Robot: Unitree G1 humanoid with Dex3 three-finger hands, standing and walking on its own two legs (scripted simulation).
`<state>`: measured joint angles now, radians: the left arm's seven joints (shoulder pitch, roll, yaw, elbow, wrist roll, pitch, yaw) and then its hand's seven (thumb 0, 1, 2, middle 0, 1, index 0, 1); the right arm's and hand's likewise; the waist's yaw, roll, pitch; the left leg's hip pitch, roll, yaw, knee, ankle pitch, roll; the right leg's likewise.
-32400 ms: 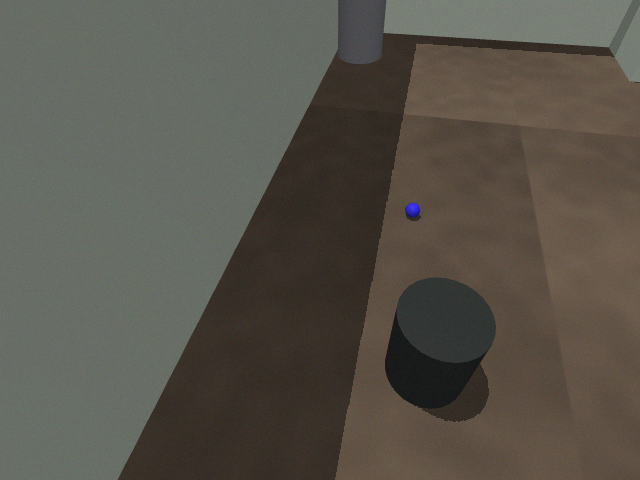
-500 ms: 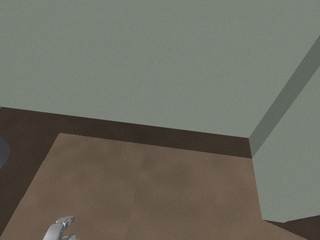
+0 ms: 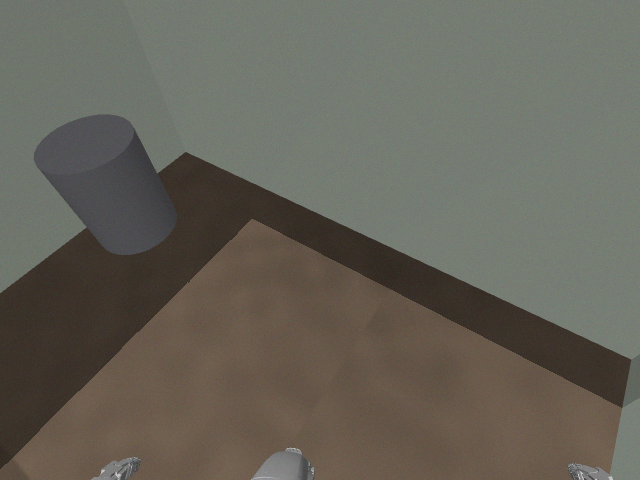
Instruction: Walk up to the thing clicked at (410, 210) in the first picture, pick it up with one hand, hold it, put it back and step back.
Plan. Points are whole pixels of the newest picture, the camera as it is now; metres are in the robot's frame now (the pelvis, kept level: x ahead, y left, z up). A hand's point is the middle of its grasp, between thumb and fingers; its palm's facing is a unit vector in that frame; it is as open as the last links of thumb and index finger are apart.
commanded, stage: walk up
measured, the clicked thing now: out of the picture -0.56 +1.36 -0.74
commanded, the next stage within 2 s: none
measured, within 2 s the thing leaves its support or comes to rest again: neither
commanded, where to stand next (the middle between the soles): +0.08 +0.02 m, yaw +108 degrees
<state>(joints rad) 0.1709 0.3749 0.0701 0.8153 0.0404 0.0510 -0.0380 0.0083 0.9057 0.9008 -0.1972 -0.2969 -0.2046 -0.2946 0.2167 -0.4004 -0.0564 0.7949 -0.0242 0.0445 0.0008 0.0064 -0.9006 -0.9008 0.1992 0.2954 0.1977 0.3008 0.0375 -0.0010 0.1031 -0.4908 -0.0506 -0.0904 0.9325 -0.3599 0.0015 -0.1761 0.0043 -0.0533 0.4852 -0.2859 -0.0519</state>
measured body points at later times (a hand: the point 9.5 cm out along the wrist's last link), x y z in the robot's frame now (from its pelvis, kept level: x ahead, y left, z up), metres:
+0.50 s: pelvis +0.03 -0.03 -0.01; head +0.06 +0.01 +0.44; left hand -0.02 +0.30 -0.12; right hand +0.28 -0.25 -0.10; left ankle +0.02 +0.11 -0.74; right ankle +0.12 -0.15 -0.71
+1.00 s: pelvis +0.04 -0.05 -0.03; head +0.04 +0.00 +0.42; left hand -0.21 +0.20 -0.13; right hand +0.38 -0.11 -0.10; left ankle -0.04 +0.04 -0.74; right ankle +0.13 -0.14 -0.72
